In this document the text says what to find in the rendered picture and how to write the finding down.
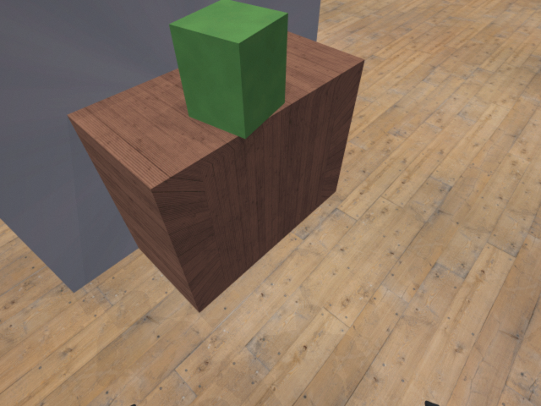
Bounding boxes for carton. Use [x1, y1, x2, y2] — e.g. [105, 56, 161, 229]
[169, 0, 288, 139]

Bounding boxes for pedestal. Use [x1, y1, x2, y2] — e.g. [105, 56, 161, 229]
[68, 31, 365, 313]

